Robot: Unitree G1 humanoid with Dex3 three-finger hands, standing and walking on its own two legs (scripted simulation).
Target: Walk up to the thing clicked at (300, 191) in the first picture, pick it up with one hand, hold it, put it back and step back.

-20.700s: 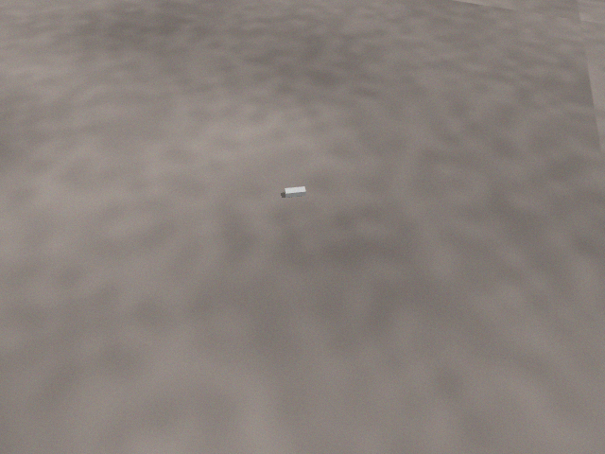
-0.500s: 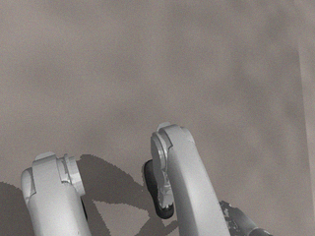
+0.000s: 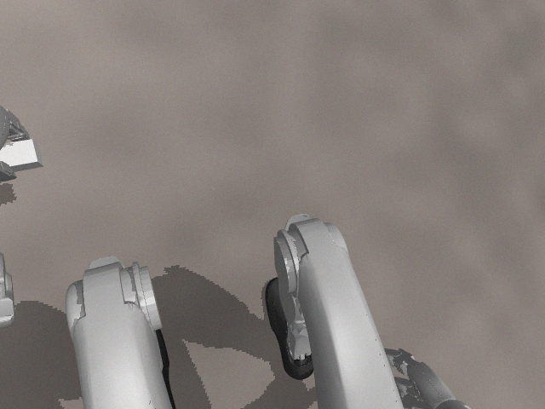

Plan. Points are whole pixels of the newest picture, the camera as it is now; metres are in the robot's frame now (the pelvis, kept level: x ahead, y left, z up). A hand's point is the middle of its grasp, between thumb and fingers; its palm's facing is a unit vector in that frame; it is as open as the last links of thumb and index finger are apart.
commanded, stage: lift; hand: left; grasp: from above
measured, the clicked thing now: (1, 159) +0.49 +0.31 -0.19
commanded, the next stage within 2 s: hold in 1.62 s
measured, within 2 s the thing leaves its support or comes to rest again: neither
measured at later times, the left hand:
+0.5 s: hand out of the picture +0.42 +0.32 -0.03, palm faces -0.45 -0.12 -0.89, open 6.5 cm
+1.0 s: hand out of the picture +0.35 +0.28 +0.19, palm faces -0.42 -0.16 -0.89, open 6.5 cm
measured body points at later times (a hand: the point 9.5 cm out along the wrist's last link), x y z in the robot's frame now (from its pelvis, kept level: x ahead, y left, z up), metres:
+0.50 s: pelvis +0.00 +0.01 +0.08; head +0.19 +0.06 +0.48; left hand +0.44 +0.32 +0.02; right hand +0.11 -0.27 -0.04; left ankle +0.08 +0.14 -0.30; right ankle +0.11 -0.14 -0.30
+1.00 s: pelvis +0.02 +0.00 +0.26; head +0.13 +0.02 +0.69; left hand +0.37 +0.29 +0.24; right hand +0.18 -0.24 +0.13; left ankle +0.07 +0.14 -0.30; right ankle +0.11 -0.14 -0.30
